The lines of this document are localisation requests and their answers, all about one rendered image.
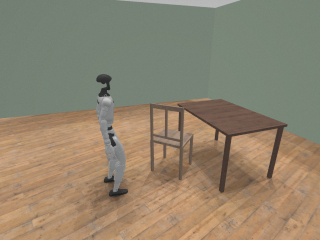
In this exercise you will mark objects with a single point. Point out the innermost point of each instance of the left robot upper arm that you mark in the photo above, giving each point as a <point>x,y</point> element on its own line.
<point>97,109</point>

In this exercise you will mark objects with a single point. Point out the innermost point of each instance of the chair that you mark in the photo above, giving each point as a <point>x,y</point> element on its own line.
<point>169,137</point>

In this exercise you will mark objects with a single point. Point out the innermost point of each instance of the robot torso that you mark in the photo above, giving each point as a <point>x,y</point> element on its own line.
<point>110,115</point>

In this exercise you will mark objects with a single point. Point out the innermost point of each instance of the robot right hand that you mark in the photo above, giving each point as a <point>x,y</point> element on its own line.
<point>110,150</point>

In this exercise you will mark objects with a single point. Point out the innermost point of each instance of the right robot upper arm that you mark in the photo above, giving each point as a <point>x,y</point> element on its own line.
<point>106,104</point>

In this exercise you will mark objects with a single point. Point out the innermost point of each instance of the robot left thigh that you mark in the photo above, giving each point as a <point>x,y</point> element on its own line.
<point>111,155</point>

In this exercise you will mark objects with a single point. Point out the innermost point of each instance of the table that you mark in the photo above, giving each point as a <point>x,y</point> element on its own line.
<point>233,120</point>

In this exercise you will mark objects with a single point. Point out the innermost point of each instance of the right robot forearm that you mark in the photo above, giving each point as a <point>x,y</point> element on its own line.
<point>104,131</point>

